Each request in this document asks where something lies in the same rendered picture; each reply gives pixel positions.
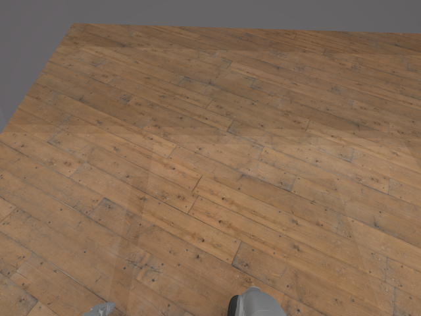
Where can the robot left hand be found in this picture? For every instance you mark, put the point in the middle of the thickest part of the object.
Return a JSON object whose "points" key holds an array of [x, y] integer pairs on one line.
{"points": [[101, 309]]}

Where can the right robot thigh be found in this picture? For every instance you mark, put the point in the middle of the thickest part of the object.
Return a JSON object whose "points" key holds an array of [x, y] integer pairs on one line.
{"points": [[256, 303]]}

